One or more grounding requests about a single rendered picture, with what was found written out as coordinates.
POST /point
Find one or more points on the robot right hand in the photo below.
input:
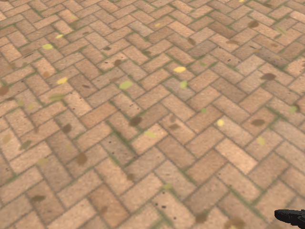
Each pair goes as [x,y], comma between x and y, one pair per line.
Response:
[295,217]

